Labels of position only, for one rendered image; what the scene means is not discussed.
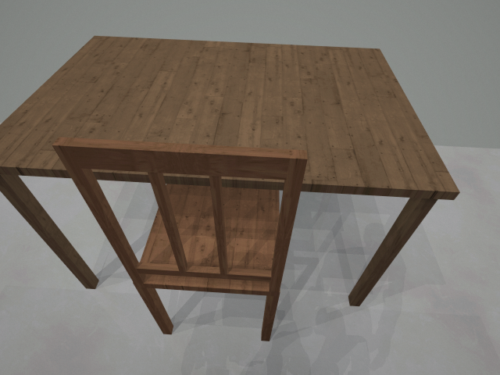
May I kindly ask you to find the table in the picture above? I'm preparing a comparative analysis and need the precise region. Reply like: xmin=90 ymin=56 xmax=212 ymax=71
xmin=0 ymin=36 xmax=460 ymax=306

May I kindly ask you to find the chair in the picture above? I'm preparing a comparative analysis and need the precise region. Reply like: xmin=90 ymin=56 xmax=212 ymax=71
xmin=52 ymin=137 xmax=308 ymax=341

